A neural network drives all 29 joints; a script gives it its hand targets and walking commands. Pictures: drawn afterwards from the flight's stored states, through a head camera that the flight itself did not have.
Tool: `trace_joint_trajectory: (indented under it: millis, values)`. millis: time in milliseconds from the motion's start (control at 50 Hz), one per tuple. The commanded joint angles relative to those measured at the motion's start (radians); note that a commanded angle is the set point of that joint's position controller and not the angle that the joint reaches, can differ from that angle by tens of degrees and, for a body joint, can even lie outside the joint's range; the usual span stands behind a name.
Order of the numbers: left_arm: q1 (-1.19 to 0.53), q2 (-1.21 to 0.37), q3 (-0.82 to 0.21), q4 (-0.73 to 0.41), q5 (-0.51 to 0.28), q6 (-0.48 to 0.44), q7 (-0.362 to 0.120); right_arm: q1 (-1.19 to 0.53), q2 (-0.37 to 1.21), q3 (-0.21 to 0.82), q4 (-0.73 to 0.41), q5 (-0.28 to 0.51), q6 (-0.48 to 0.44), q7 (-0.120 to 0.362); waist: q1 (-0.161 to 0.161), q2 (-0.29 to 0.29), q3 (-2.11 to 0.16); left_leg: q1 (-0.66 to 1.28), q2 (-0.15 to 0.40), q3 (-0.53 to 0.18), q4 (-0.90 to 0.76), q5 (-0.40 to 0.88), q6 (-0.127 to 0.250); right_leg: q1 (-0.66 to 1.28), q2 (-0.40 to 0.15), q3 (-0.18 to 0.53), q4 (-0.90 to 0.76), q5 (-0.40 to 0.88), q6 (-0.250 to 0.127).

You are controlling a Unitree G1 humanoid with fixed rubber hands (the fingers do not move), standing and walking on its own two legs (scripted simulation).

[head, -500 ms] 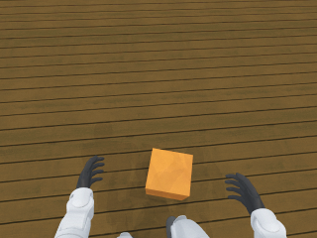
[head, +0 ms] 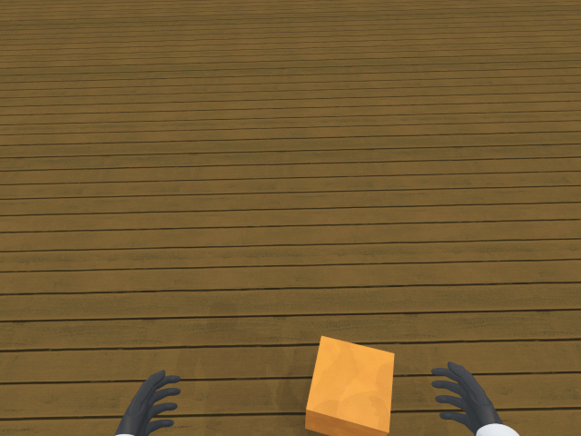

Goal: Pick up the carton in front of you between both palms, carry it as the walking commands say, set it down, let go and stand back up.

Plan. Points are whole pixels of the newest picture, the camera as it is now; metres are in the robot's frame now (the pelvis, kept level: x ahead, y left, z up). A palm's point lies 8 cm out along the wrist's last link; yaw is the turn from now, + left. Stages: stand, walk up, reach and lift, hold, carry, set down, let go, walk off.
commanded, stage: let go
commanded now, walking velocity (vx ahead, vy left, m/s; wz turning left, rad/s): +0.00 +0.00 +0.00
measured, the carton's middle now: (347, 392) +0.35 -0.13 -0.65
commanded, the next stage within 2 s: stand in 0.26 s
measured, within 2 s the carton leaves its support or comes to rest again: neither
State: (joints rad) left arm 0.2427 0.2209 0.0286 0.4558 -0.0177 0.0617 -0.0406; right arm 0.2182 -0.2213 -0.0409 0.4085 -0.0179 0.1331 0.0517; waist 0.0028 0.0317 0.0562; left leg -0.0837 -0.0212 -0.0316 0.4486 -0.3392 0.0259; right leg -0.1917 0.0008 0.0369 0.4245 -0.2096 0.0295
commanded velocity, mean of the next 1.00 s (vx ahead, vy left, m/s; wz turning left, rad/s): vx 0.00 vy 0.00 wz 0.00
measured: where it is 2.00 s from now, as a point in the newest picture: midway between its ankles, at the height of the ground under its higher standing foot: outside the picture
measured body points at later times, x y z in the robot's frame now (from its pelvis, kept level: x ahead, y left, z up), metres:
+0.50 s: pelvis -0.01 -0.03 -0.01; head +0.00 -0.05 +0.44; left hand +0.12 +0.27 -0.09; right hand +0.14 -0.31 -0.11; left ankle -0.06 +0.10 -0.74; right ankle +0.01 -0.14 -0.74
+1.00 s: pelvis +0.00 -0.04 +0.00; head +0.01 -0.06 +0.45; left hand +0.11 +0.26 -0.10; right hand +0.14 -0.33 -0.11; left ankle -0.06 +0.10 -0.74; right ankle +0.01 -0.14 -0.74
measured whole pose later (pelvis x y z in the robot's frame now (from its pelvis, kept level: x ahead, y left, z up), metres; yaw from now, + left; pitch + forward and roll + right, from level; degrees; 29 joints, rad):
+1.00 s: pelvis +0.00 -0.04 +0.00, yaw +2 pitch -1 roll +0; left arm 0.14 0.32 0.05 0.89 0.03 0.00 0.01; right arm 0.20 -0.37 -0.01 0.80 -0.03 -0.01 -0.04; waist 0.01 0.05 0.02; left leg -0.08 0.01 -0.09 0.44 -0.34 -0.03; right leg -0.20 0.03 -0.02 0.48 -0.25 -0.03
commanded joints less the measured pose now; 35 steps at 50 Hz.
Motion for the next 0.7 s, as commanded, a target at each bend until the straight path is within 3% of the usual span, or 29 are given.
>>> trace_joint_trajectory:
  millis: [0,240,260,300,340,520,680]
  values:
    - [-0.063,0.061,0.004,-0.086,-0.007,-0.018,0.018,-0.014,-0.134,-0.036,-0.104,-0.006,0.029,-0.021,-0.026,0.026,-0.080,-0.103,0.026,-0.028,-0.062,0.486,-0.069,0.118,0.096,-0.050,0.038,0.173,-0.020]
    - [-0.057,0.078,0.025,-0.075,0.016,0.032,0.010,-0.049,-0.117,-0.018,-0.132,-0.005,0.092,-0.036,-0.003,0.000,-0.017,-0.201,0.001,0.017,-0.082,0.232,-0.041,0.193,0.082,-0.042,0.049,0.133,-0.020]
    - [-0.032,0.199,0.072,0.071,0.068,0.001,0.046,-0.087,-0.212,-0.047,-0.002,-0.017,0.003,-0.067,0.029,0.069,-0.030,-0.239,0.035,-0.004,-0.028,0.071,-0.052,0.033,-0.033,-0.002,0.045,0.073,-0.019]
    - [-0.051,0.221,0.073,0.093,0.080,-0.026,0.061,-0.049,-0.193,-0.045,0.029,-0.027,-0.064,-0.073,0.006,0.000,-0.037,-0.178,0.041,-0.027,-0.013,-0.051,-0.045,-0.059,-0.051,0.043,0.001,-0.111,-0.033]
    - [-0.085,0.211,0.071,0.109,0.080,-0.044,0.060,-0.037,-0.196,-0.046,0.062,-0.031,-0.098,-0.066,-0.002,-0.035,-0.031,-0.161,0.051,-0.048,-0.010,-0.095,-0.029,-0.110,-0.051,0.061,-0.023,-0.206,-0.044]
    - [-0.082,0.237,0.065,0.216,0.062,-0.069,0.055,-0.015,-0.243,-0.031,0.185,-0.026,-0.140,-0.073,-0.003,-0.047,-0.113,-0.088,0.072,-0.069,0.010,0.233,-0.031,-0.011,-0.067,0.053,0.028,0.163,-0.054]
    - [-0.084,0.264,0.064,0.288,0.055,-0.071,0.061,-0.004,-0.265,-0.017,0.258,-0.020,-0.143,-0.084,0.002,-0.040,-0.112,-0.081,0.084,-0.072,-0.001,0.295,-0.034,0.048,-0.081,0.054,0.026,0.269,-0.058]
